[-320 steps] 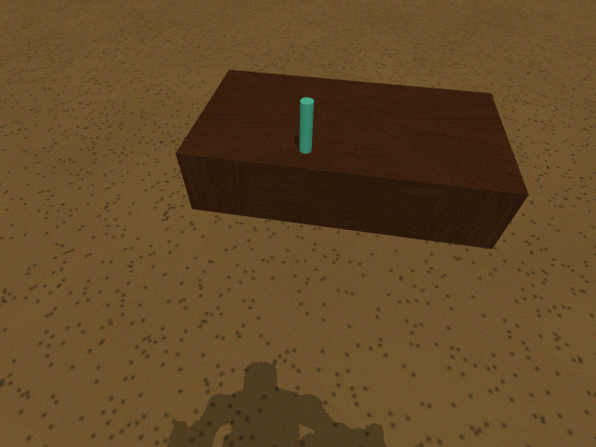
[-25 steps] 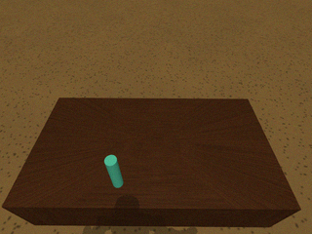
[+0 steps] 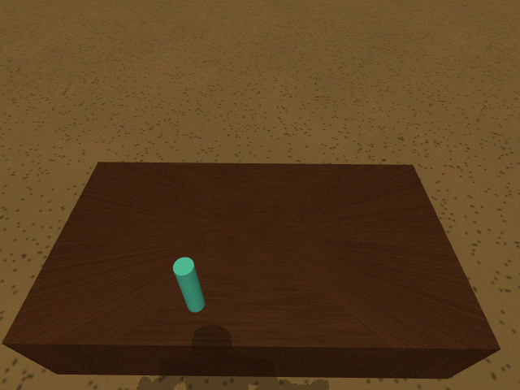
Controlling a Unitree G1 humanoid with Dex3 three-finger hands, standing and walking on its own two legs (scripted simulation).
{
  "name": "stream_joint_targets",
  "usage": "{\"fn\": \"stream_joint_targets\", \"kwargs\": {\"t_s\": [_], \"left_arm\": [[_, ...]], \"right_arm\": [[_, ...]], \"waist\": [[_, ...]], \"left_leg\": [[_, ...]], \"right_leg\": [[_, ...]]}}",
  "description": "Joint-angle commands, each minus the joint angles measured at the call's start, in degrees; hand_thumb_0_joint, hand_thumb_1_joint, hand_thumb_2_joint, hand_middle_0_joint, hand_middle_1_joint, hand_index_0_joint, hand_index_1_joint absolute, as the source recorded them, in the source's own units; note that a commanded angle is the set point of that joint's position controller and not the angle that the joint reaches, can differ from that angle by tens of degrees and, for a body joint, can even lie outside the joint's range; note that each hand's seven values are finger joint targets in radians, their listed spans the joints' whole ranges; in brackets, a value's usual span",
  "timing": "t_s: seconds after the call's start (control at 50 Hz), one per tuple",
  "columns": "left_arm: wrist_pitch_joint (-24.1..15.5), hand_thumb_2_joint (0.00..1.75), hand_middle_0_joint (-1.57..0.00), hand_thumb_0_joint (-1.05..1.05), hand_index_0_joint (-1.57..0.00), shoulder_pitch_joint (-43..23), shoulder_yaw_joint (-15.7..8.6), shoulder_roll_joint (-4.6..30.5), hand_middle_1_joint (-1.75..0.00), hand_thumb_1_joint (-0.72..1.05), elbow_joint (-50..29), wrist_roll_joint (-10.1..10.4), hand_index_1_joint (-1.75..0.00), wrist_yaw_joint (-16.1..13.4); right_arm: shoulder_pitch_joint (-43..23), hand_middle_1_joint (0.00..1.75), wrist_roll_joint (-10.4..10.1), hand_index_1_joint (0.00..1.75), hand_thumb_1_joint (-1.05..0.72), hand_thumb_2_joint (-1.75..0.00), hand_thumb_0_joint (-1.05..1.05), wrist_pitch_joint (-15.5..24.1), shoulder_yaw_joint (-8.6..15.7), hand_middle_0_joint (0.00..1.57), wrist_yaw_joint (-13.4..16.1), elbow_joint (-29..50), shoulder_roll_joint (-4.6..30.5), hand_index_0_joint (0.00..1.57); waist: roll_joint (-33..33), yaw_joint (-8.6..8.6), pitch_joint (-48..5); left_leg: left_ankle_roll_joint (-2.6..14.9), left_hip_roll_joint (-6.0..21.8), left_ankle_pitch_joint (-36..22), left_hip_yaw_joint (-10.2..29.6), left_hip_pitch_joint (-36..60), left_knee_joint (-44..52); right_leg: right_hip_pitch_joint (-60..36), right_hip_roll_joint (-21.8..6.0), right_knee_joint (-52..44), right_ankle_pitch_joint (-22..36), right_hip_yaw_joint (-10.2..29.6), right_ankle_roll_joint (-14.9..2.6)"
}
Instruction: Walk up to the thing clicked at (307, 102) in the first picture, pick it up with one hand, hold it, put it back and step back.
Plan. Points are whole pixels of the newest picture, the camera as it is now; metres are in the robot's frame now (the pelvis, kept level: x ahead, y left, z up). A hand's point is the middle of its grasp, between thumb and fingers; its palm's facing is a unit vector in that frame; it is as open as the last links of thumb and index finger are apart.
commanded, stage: stand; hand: left
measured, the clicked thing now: (190, 286) +0.46 +0.21 -0.34
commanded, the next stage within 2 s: go down in 0.70 s
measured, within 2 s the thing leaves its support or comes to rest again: neither
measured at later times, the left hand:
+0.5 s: hand out of the picture +0.07 +0.26 -0.16, palm faces -0.01 -0.94 -0.34, open 7.4 cm
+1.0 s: hand out of the picture +0.15 +0.25 -0.16, palm faces +0.05 -0.95 -0.32, open 10.0 cm
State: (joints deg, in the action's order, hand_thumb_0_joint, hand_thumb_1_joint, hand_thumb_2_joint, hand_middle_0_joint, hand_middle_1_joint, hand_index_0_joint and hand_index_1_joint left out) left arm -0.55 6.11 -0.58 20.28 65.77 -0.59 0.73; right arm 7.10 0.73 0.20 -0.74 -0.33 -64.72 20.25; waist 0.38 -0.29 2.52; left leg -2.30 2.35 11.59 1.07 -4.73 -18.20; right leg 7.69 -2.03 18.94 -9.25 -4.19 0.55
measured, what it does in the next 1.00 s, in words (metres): stands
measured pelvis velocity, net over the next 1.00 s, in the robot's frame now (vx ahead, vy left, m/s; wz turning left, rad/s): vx -0.01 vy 0.00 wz -0.02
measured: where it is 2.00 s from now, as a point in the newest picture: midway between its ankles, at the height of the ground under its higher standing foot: outside the picture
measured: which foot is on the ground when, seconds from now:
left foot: down 0.00-1.00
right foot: down 0.00-1.00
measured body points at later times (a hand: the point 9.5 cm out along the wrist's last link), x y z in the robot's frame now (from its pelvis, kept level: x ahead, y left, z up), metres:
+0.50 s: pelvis +0.00 +0.00 +0.00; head +0.01 +0.00 +0.45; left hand +0.07 +0.31 -0.13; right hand +0.07 -0.30 -0.13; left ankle -0.02 +0.15 -0.75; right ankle +0.01 -0.12 -0.75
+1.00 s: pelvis -0.01 +0.00 -0.01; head +0.04 +0.01 +0.44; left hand +0.14 +0.30 -0.13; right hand +0.08 -0.27 -0.14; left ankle -0.02 +0.15 -0.75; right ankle +0.01 -0.12 -0.75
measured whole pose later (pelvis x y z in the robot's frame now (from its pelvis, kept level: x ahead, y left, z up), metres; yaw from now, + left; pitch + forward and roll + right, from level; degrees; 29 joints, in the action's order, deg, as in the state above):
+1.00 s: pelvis -0.01 +0.00 -0.01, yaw -1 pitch +3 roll +0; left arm -0.2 -2.1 -7.7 19.5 59.6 -1.3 0.6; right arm 10.4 -1.9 2.1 -0.1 2.3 -48.8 15.6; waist -1.0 0.6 3.4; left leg -2.0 2.4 14.8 0.4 -16.4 -28.1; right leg 19.4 -2.2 27.8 -11.6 -3.1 0.5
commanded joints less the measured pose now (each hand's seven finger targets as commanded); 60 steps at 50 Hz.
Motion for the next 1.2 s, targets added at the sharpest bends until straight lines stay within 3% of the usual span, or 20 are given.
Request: {"fn": "stream_joint_targets", "kwargs": {"t_s": [0.0, 0.22, 0.52, 0.66, 0.76, 0.78, 0.8, 0.82, 0.84, 0.86, 0.9, 0.94, 0.98, 1.02, 1.1, 1.14, 1.18], "left_arm": [[-1.21, 0.9, -0.2, 0.0, -0.2, -2.86, -1.98, 12.28, -0.3, 0.9, -3.53, 0.17, -0.3, -0.91], [-1.24, 0.9, -0.2, 0.0, -0.2, -2.57, -2.08, 12.37, -0.3, 0.9, -3.7, -0.02, -0.3, -0.9], [-1.13, 0.9, -0.2, 0.0, -0.2, -2.36, -1.97, 12.2, -0.3, 0.9, -3.63, 0.11, -0.3, -0.87], [-1.29, 0.9, -0.2, 0.0, -0.2, -2.21, -1.96, 12.26, -0.3, 0.9, -3.84, -0.02, -0.3, -0.93], [-1.24, 0.9, -0.2, 0.0, -0.2, -2.32, -1.97, 12.22, -0.3, 0.9, -3.88, 0.15, -0.3, -0.96], [-1.22, 0.82, -0.12, 0.0, -0.12, -2.18, -1.97, 12.44, -0.22, 0.82, -3.86, 0.16, -0.22, -0.9], [-6.37, 0.74, -0.04, 0.0, -0.04, -22.29, -1.75, 1.77, -0.14, 0.74, -23.97, 3.34, -0.14, -1.69], [-5.6, 0.66, -0.03, 0.0, -0.03, -25.99, -3.2, 5.22, -0.06, 0.66, -19.36, 3.18, -0.06, -2.17], [-3.26, 0.58, -0.02, 0.0, -0.03, -16.95, -6.91, 10.4, -0.04, 0.58, -10.1, 2.1, -0.03, -2.64], [-2.32, 0.5, -0.02, 0.0, -0.03, -12.55, -8.2, 11.59, -0.04, 0.5, -7.85, 1.61, -0.03, -2.0], [-2.63, 0.34, -0.03, 0.0, -0.04, -18.11, -10.77, 16.53, -0.05, 0.34, -14.92, 0.14, -0.03, -1.75], [-0.02, 0.18, -0.04, 0.0, -0.05, -7.54, -10.65, 12.85, -0.05, 0.18, -7.78, -1.68, -0.03, -0.7], [2.4, 0.14, -0.04, 0.0, -0.06, -4.22, -13.85, 14.35, -0.04, 0.09, -11.72, -2.82, -0.02, -0.42], [5.67, 0.1, -0.06, 0.0, -0.07, -2.73, -12.98, 12.5, -0.04, -0.02, -18.18, -2.61, -0.02, -0.69], [12.8, 0.07, -0.06, 0.0, -0.06, -5.56, -10.09, 8.79, -0.01, -0.15, -23.44, -1.96, -0.01, -0.39], [15.02, 0.07, -0.06, 0.0, -0.05, -4.35, -9.76, 7.92, -0.01, -0.27, -25.74, -1.51, -0.01, -0.44], [16.04, 0.05, -0.06, 0.0, -0.06, -6.16, -10.44, 8.23, -0.01, -0.36, -29.82, -1.09, -0.02, -0.44]], "right_arm": [[-2.11, 0.3, -0.06, 0.3, -0.9, -0.9, 0.0, 1.24, 2.55, 0.2, 0.72, 3.33, 12.18, 0.2], [-1.72, 0.3, -0.12, 0.3, -0.9, -0.9, 0.0, 1.33, 2.53, 0.2, 0.81, 3.66, 12.27, 0.2], [-2.06, 0.3, -0.13, 0.3, -0.9, -0.9, 0.0, 1.15, 2.54, 0.2, 0.78, 3.75, 12.2, 0.2], [-2.36, 0.3, -0.17, 0.3, -0.9, -0.9, 0.0, 1.28, 2.52, 0.2, 0.81, 3.88, 12.15, 0.2], [-1.97, 0.3, -0.06, 0.3, -0.9, -0.9, 0.0, 1.16, 2.57, 0.2, 0.79, 3.76, 12.16, 0.2], [-1.86, 0.31, -0.07, 0.31, -0.98, -0.98, 0.0, 1.2, 2.51, 0.2, 0.78, 3.65, 12.02, 0.2], [-2.18, 0.3, -3.9, 0.3, -1.05, -0.94, 0.0, 3.98, 0.38, 0.2, 2.09, 19.74, 2.26, 0.2], [1.23, 0.3, -4.02, 0.3, -1.05, -0.94, 0.0, 3.87, 0.72, 0.2, 2.64, 16.36, 4.13, 0.2], [2.72, 0.3, -3.73, 0.3, -1.05, -0.95, 0.0, 3.21, 1.45, 0.2, 2.87, 15.61, 5.78, 0.2], [3.01, 0.3, -3.79, 0.3, -1.05, -0.94, 0.0, 2.7, 2.17, 0.2, 2.87, 17.1, 5.82, 0.2], [4.34, 0.3, -3.27, 0.3, -1.04, -0.93, 0.0, 3.35, 3.73, 0.2, 3.79, 19.83, 5.61, 0.2], [5.67, 0.3, -2.66, 0.3, -1.02, -0.92, 0.0, 3.54, 4.08, 0.2, 3.58, 21.54, 4.9, 0.2], [5.11, 0.3, -2.24, 0.3, -1.01, -0.92, 0.0, 3.97, 5.2, 0.2, 3.46, 24.28, 4.62, 0.2], [4.45, 0.3, -2.57, 0.3, -0.98, -0.91, 0.0, 4.16, 4.96, 0.2, 3.63, 26.83, 3.79, 0.2], [2.3, 0.3, -3.0, 0.3, -0.96, -0.91, 0.0, 4.92, 4.37, 0.2, 3.79, 30.52, 3.23, 0.2], [2.88, 0.3, -3.04, 0.3, -0.93, -0.9, 0.0, 5.53, 4.17, 0.2, 3.78, 31.43, 2.76, 0.2], [3.6, 0.3, -2.97, 0.3, -0.9, -0.9, 0.0, 6.31, 4.18, 0.2, 3.78, 32.12, 2.62, 0.2]], "waist": [[-0.21, 0.11, -3.9], [-0.15, 0.21, -4.61], [0.49, 0.14, -2.97], [0.28, 0.05, -4.68], [0.1, 0.14, -3.58], [0.37, 0.2, -3.1], [0.51, 7.32, 1.78], [-0.51, 5.61, -0.83], [-3.01, 4.18, -0.18], [-2.23, 2.16, -0.88], [-0.84, 1.34, -10.31], [-1.38, 0.88, -11.13], [1.82, -1.71, -16.52], [4.79, -2.02, -17.44], [1.2, 0.25, -11.47], [0.75, 0.2, -9.27], [-0.35, 0.73, -10.64]], "left_leg": [[2.63, 5.35, -7.97, 3.54, -2.94, 3.11], [2.8, 5.57, -9.56, 3.42, -2.29, 2.96], [2.74, 5.21, -6.26, 3.26, -3.14, 3.34], [2.85, 5.67, -9.02, 3.39, -1.61, 2.85], [2.83, 5.28, -7.74, 3.03, -2.77, 2.95], [2.6, 5.32, -7.08, 3.14, -2.83, 3.41], [2.67, -2.89, 0.52, -4.29, -8.5, -1.06], [3.0, -3.24, 1.65, -4.05, -8.32, -1.69], [3.17, -3.47, 3.08, -4.05, -10.41, -2.98], [2.92, -3.15, 1.77, -4.16, -11.74, -4.37], [2.8, -3.15, -1.78, -3.61, -10.7, -5.9], [2.73, -3.49, -3.66, -3.33, -13.51, -8.02], [2.24, -4.02, -6.55, -3.35, -12.58, -8.36], [1.97, -4.14, -7.42, -3.47, -12.09, -8.22], [1.88, -3.14, -3.59, -2.86, -13.92, -9.04], [1.85, -2.86, -1.16, -2.69, -16.05, -9.4], [1.99, -2.44, -0.8, -2.33, -16.44, -10.73]], "right_leg": [[-3.93, -6.55, -2.77, 6.67, 6.2, -1.43], [-4.35, -6.57, -2.31, 8.73, 6.14, -1.41], [-3.1, -6.4, -3.35, 5.66, 6.41, -1.48], [-3.73, -6.6, -2.49, 8.97, 6.27, -1.43], [-3.7, -6.57, -3.19, 8.02, 6.5, -1.45], [-3.3, -6.48, -3.02, 6.78, 6.39, -1.47], [10.13, 1.08, 0.13, 1.42, 2.35, -0.67], [7.11, 1.03, 0.31, -0.83, 1.81, -0.59], [7.53, 1.45, 0.68, -3.63, 1.21, -0.93], [7.32, 1.62, 1.91, -3.46, 0.92, -0.92], [4.22, 0.94, 4.51, 0.96, 1.71, -0.64], [4.19, 0.72, 7.02, 3.61, 1.89, -0.73], [0.87, 0.78, 7.38, 5.48, 2.06, -1.15], [0.88, 0.94, 7.11, 5.85, 2.08, -1.29], [6.9, 1.97, 7.21, 0.91, 1.07, -1.29], [9.07, 2.22, 7.63, -1.92, 0.69, -1.37], [10.41, 2.44, 9.1, -2.24, 0.44, -1.19]]}}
